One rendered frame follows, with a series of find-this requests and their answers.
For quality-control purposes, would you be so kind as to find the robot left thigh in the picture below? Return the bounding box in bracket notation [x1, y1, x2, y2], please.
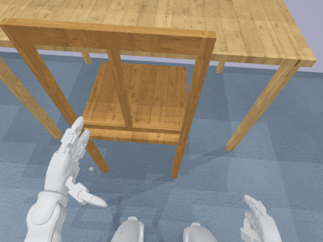
[111, 220, 144, 242]

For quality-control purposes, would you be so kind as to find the robot right thigh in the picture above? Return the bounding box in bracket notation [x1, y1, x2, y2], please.
[183, 225, 217, 242]

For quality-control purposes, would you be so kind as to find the robot left hand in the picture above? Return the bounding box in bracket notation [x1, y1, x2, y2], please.
[44, 116, 107, 208]

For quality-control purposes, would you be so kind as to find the robot right hand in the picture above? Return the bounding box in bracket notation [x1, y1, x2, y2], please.
[241, 195, 282, 242]

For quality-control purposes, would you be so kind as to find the robot left forearm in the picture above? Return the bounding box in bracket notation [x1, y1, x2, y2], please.
[24, 190, 69, 242]

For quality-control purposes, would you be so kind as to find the table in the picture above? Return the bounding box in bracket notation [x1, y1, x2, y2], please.
[0, 0, 317, 151]

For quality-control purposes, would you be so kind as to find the chair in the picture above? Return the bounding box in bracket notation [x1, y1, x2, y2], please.
[0, 18, 217, 178]

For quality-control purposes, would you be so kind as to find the robot thigh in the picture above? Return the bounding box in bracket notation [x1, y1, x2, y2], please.
[183, 225, 217, 242]
[111, 220, 144, 242]

